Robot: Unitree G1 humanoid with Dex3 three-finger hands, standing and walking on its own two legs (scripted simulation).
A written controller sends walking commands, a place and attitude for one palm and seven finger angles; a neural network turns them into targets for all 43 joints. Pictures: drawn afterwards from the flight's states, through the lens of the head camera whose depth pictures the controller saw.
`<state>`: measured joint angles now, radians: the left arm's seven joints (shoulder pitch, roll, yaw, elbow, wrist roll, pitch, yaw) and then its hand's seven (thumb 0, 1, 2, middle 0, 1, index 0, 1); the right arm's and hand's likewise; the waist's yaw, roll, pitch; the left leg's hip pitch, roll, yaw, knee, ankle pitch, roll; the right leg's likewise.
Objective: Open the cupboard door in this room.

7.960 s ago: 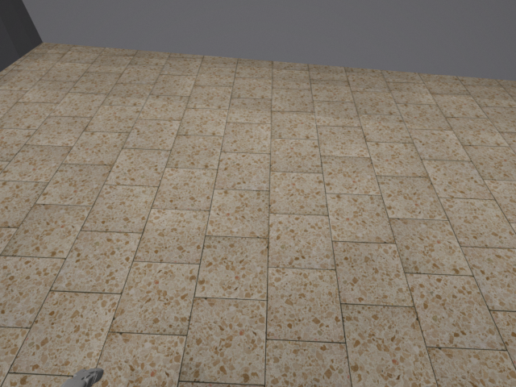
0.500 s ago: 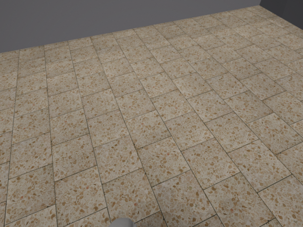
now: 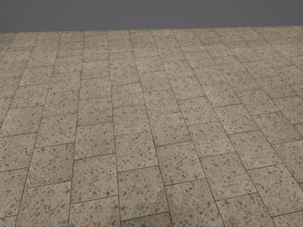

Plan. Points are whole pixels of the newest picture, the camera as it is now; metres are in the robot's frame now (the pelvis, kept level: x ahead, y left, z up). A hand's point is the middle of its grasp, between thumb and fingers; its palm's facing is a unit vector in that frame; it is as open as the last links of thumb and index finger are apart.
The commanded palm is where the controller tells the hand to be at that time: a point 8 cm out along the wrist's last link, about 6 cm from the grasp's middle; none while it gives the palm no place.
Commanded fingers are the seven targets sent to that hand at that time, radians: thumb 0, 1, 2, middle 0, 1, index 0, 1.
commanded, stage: turn or walk to find it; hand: left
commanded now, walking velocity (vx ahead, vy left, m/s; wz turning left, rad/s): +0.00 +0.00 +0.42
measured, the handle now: out of the picture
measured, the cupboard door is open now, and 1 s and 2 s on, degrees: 0 0 0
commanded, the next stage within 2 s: none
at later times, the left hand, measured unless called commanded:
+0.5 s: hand out of the picture -0.05 +0.17 -0.17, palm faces +0.28 -0.93 -0.25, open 7.4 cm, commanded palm none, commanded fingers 0.00 0.90 0.90 -0.20 -0.30 -0.20 -0.30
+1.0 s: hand out of the picture -0.07 +0.20 -0.16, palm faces +0.44 -0.86 -0.27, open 7.4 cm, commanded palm none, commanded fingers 0.00 0.90 0.90 -0.20 -0.30 -0.20 -0.30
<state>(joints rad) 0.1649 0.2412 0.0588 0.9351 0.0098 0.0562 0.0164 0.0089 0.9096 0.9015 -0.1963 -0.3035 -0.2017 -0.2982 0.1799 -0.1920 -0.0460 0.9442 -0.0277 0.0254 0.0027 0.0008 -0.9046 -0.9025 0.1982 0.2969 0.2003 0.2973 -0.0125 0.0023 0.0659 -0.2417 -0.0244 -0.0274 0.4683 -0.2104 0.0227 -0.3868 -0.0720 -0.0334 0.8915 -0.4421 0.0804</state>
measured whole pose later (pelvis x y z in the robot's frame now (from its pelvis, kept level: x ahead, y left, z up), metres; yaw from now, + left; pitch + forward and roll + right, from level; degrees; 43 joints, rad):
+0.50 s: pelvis -0.04 -0.03 +0.00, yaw +15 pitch -2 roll +1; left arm 0.24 0.19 0.04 0.95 0.03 0.02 0.02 0.01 0.90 0.90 -0.20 -0.30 -0.21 -0.30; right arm 0.20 -0.24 -0.08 1.00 -0.02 0.07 0.02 0.00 -0.91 -0.90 0.19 0.30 0.19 0.30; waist 0.01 -0.01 0.09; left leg -0.32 0.04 0.04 0.80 -0.46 -0.06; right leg -0.25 -0.15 -0.24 0.56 -0.27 0.00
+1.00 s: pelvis -0.08 -0.03 -0.01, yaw +26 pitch +0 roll +1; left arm 0.17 0.21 0.04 0.91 0.01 0.03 0.02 0.01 0.91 0.90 -0.20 -0.30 -0.20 -0.30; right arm 0.20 -0.20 -0.06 0.95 -0.02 0.04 0.01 0.00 -0.90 -0.90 0.20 0.30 0.20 0.30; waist -0.03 0.02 0.05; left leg -0.31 -0.05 -0.07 0.53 -0.21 0.00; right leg -0.25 -0.04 -0.05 0.57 -0.32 0.06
